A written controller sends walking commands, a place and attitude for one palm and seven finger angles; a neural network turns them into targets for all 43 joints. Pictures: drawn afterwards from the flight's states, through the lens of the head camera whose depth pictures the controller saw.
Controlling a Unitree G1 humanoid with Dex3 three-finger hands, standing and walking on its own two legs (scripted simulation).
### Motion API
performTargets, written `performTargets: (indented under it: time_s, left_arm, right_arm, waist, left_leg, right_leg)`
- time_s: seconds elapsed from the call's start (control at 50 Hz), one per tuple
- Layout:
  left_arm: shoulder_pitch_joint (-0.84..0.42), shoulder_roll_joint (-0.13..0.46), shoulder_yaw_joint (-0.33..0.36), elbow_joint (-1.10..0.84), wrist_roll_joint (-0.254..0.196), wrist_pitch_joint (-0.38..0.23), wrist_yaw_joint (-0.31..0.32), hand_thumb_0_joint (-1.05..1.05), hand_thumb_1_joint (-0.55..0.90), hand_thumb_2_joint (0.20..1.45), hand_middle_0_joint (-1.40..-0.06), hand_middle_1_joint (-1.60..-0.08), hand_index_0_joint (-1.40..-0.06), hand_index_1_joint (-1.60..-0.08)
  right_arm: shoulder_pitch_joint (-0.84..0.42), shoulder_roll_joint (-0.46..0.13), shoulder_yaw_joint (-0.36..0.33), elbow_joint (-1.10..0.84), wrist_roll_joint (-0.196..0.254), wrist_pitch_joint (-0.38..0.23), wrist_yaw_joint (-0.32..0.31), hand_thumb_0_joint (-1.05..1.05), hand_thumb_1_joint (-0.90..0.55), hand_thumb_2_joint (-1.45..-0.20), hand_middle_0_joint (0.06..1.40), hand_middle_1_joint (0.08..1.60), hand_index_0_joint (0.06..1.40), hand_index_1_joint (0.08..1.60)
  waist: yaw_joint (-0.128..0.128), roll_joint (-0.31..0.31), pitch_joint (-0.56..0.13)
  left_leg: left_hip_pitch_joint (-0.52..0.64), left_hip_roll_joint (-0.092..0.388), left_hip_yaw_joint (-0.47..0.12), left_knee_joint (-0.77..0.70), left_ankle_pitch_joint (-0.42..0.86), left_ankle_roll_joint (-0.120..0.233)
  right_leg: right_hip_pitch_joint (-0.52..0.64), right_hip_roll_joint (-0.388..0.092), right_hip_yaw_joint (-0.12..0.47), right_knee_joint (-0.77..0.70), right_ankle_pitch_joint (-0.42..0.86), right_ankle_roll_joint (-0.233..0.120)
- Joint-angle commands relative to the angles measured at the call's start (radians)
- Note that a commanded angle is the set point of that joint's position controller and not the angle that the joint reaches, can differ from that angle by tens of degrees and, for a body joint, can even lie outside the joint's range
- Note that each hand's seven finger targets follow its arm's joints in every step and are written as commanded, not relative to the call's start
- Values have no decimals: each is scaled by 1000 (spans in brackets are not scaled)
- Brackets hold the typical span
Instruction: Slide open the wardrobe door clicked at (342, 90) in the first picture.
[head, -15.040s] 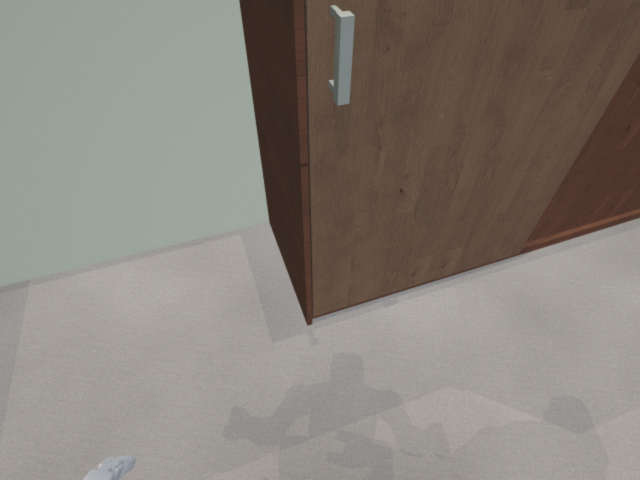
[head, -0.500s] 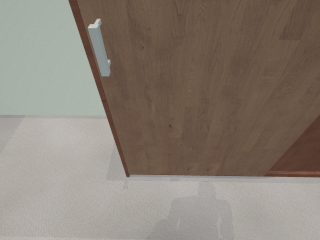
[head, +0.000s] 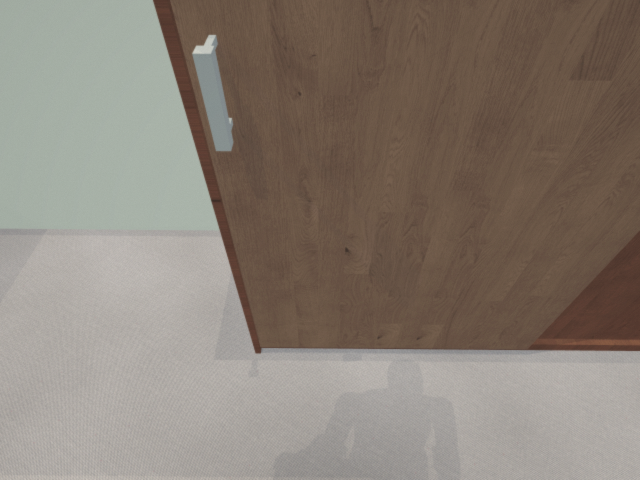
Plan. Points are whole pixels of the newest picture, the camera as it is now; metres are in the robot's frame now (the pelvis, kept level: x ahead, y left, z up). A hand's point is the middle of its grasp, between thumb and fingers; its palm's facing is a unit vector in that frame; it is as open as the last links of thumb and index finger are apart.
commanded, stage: look again from close up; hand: left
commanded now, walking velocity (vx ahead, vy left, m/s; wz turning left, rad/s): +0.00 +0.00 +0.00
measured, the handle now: (218, 94) +0.58 +0.19 +0.19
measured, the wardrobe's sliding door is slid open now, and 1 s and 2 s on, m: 0.00 0.00 0.00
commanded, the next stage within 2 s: shuffle to correct the standing spot in 0.66 s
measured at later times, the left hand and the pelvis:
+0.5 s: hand out of the picture +0.03 +0.17 -0.17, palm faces +0.01 -0.97 -0.23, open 7.4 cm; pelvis +0.01 -0.02 +0.00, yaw +0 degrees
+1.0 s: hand out of the picture +0.03 +0.16 -0.18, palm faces +0.07 -0.98 -0.20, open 7.4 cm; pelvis +0.04 -0.02 +0.00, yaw +2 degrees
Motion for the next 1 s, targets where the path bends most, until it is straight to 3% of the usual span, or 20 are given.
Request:
performTargets:
  time_s: [0.0,0.06,0.14,0.28,0.66,0.74,0.78,0.82,0.88,0.9,0.94,0.98]
  left_arm:
    - [55,108,24,-25,-3,-16,3,0,900,900,-200,-300,-200,-300]
    - [56,114,26,-18,-3,-18,4,0,900,900,-200,-300,-200,-300]
    - [53,120,26,-11,-1,-20,3,0,900,900,-200,-300,-200,-300]
    - [42,135,27,-8,-2,-22,1,0,900,900,-200,-300,-200,-300]
    - [0,178,36,-20,-3,-26,-4,0,900,900,-200,-300,-200,-300]
    - [-7,181,36,-22,-3,-25,-5,0,900,900,-200,-300,-200,-300]
    - [31,142,30,-8,-2,-18,-5,0,900,900,-200,-300,-200,-300]
    - [52,151,35,-4,1,-10,-9,0,900,900,-200,-300,-200,-300]
    - [105,183,55,-7,3,-8,-9,0,900,900,-200,-300,-200,-300]
    - [113,183,58,-8,4,-10,-9,0,900,900,-200,-300,-200,-300]
    - [142,180,66,-11,8,-18,-7,0,900,900,-200,-300,-200,-300]
    - [122,174,70,-19,8,-23,-7,0,900,900,-200,-300,-200,-300]
  right_arm:
    - [29,-122,-23,-35,0,-19,-7,0,-900,-900,200,300,200,300]
    - [22,-129,-24,-29,1,-21,-9,0,-900,-900,200,300,200,300]
    - [7,-131,-26,-26,3,-19,-10,0,-900,-900,200,300,200,300]
    - [-29,-146,-26,-25,3,-15,-10,0,-900,-900,200,300,200,300]
    - [-76,-179,-26,-18,0,-13,-8,0,-900,-900,200,300,200,300]
    - [-74,-175,-24,-13,0,-11,-7,0,-900,-900,200,300,200,300]
    - [-45,-131,-12,-1,-4,-3,-2,0,-900,-900,200,300,200,300]
    - [-42,-119,-10,-4,-9,6,4,0,-900,-900,200,300,200,300]
    - [-54,-104,-14,-26,-13,11,11,0,-900,-900,200,300,200,300]
    - [-61,-106,-16,-35,-13,11,12,0,-900,-900,200,300,200,300]
    - [-58,-98,-20,-48,-10,5,15,0,-900,-900,200,300,200,300]
    - [-18,-82,-19,-46,-6,-5,17,0,-900,-900,200,300,200,300]
  waist:
    - [6,-6,-2]
    - [4,14,-18]
    - [1,-7,-11]
    - [3,-9,5]
    - [9,-23,-28]
    - [8,-32,-12]
    - [15,-33,-24]
    - [24,-67,25]
    - [46,-158,92]
    - [50,-178,114]
    - [50,-149,126]
    - [23,-116,109]
  left_leg:
    - [3,119,-122,-103,116,18]
    - [29,120,-116,-88,176,18]
    - [40,120,-111,-80,193,16]
    - [40,118,-104,-78,180,9]
    - [66,123,-100,-86,214,-3]
    - [57,123,-100,-96,192,-5]
    - [44,105,-74,-72,80,-12]
    - [-27,73,-46,-29,-57,-18]
    - [-166,40,6,127,-155,-28]
    - [-197,49,1,171,-179,-26]
    - [-231,57,-1,211,-199,-22]
    - [-141,62,3,114,-164,-18]
  right_leg:
    - [-4,-54,70,-72,109,-50]
    - [2,-55,70,-67,151,-50]
    - [1,-58,76,-73,181,-51]
    - [-2,-68,87,-91,205,-55]
    - [38,-77,90,-110,276,-62]
    - [35,-74,92,-121,250,-62]
    - [44,-82,98,-125,111,-66]
    - [34,-102,148,-170,-73,-88]
    - [54,-201,282,-269,-187,-158]
    - [50,-226,303,-284,-164,-181]
    - [71,-251,304,-268,-54,-212]
    - [30,-240,241,-205,44,-208]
